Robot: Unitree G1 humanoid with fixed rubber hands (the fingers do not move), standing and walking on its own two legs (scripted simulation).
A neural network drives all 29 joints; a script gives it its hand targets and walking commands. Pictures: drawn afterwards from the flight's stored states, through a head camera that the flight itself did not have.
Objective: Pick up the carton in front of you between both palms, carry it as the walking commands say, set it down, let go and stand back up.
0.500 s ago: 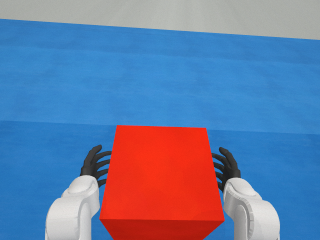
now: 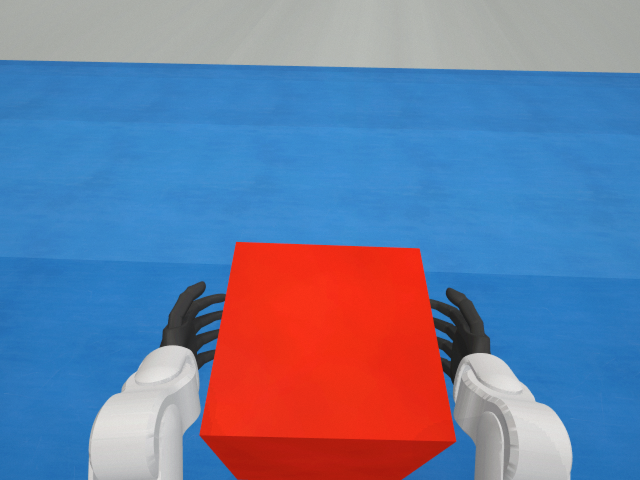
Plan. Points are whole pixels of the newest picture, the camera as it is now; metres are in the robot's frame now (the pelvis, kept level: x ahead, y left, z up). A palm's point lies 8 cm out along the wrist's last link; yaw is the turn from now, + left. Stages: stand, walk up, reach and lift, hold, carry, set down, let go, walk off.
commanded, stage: carry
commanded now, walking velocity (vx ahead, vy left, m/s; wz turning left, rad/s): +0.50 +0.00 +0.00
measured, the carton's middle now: (322, 371) +0.25 +0.00 +0.03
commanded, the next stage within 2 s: none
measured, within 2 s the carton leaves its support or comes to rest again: neither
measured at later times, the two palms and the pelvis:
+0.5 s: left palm (227, 179) +0.55 +0.15 +0.11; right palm (410, 181) +0.54 -0.15 +0.11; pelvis +0.32 +0.01 +0.00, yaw -2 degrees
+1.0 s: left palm (258, 94) +0.87 +0.14 +0.11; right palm (392, 95) +0.87 -0.16 +0.11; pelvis +0.64 -0.01 +0.01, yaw +0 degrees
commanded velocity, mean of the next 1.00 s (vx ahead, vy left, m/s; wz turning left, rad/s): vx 0.41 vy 0.00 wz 0.00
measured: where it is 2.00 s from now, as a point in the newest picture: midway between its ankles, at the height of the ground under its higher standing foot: (317, 337)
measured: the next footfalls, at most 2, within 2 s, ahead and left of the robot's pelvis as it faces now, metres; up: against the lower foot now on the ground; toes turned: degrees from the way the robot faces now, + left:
left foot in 0.50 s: +0.49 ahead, +0.11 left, +0.00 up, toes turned +9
right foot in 1.00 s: +0.82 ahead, -0.11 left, +0.00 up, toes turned +4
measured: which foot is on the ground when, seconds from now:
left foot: down 0.00-0.00, up 0.02-0.48, down 0.50-1.00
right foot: down 0.00-0.52, up 0.54-0.98, down 1.00-1.00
